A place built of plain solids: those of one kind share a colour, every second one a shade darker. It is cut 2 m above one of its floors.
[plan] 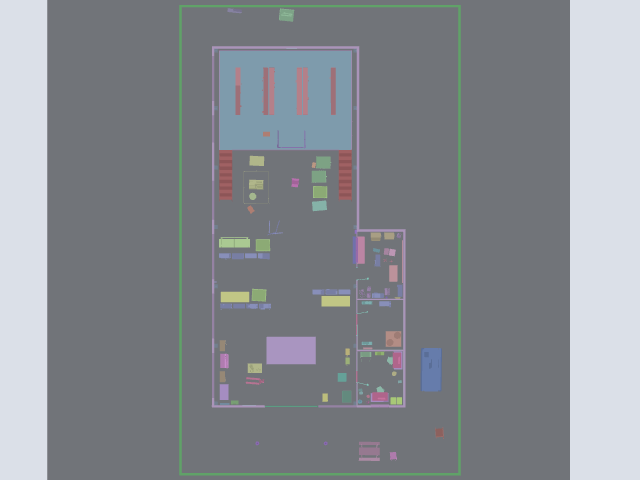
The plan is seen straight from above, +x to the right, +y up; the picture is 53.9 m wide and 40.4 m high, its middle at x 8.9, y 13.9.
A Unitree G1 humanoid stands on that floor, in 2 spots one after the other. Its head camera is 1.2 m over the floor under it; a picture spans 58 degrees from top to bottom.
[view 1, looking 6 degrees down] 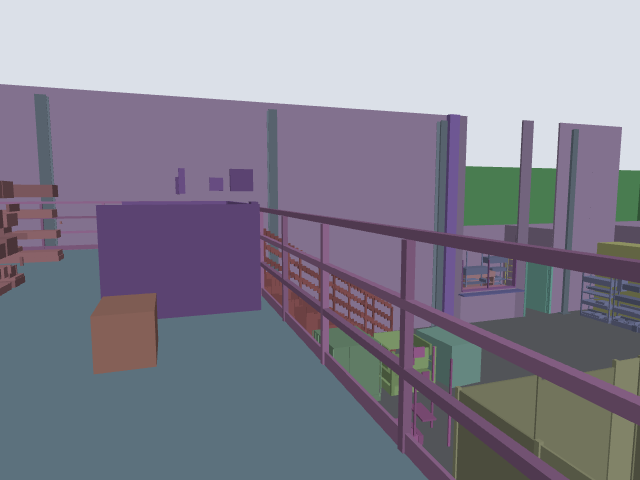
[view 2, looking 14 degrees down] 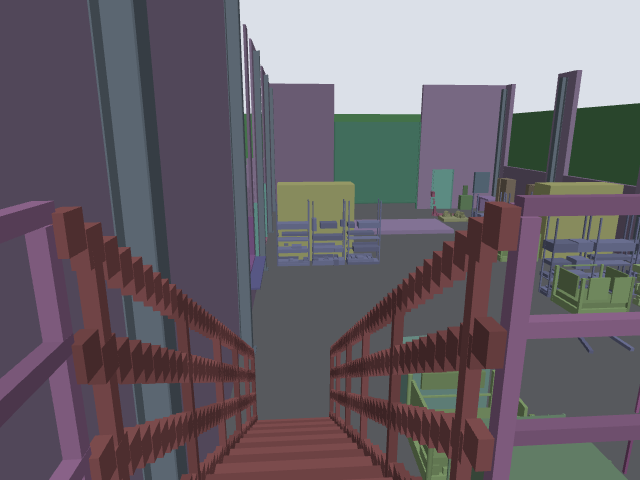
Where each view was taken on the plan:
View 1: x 0.97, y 22.48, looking -19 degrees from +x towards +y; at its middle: wall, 11.73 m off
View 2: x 11.03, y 22.48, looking -94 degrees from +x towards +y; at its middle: shelving_bay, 13.20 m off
